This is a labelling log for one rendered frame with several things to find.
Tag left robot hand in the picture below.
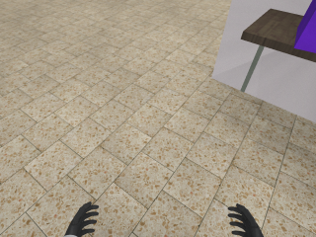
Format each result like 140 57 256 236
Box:
64 201 99 237

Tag right robot hand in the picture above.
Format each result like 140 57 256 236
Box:
227 203 264 237

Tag table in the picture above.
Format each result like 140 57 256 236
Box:
240 8 316 93

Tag carton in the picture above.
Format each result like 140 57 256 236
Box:
294 0 316 53

